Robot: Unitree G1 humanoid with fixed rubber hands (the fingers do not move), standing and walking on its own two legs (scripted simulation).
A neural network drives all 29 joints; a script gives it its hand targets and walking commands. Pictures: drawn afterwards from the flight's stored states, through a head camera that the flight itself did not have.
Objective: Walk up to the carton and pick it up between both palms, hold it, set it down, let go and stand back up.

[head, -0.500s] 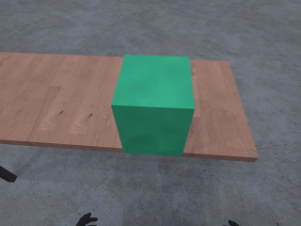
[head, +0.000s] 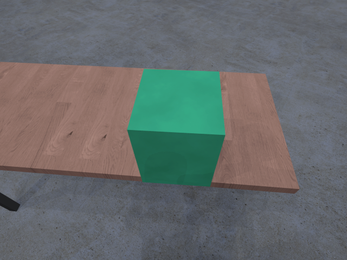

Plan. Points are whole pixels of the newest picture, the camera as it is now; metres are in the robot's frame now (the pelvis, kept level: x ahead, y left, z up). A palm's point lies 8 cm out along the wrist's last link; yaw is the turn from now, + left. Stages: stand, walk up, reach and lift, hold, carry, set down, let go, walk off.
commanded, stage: stand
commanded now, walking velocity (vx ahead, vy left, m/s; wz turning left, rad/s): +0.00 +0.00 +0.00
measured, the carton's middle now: (178, 130) +0.43 +0.01 +0.01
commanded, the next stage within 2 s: walk up in 1.32 s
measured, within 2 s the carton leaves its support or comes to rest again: neither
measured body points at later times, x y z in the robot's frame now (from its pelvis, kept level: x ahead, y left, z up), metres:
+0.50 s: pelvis +0.01 +0.00 +0.01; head +0.02 +0.00 +0.46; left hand +0.01 +0.21 -0.15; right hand +0.00 -0.21 -0.16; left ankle -0.03 +0.14 -0.73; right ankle -0.03 -0.10 -0.73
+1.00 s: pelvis +0.00 +0.00 +0.01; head +0.01 +0.00 +0.46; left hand -0.02 +0.20 -0.16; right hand -0.03 -0.19 -0.16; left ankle -0.03 +0.14 -0.73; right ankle -0.03 -0.10 -0.73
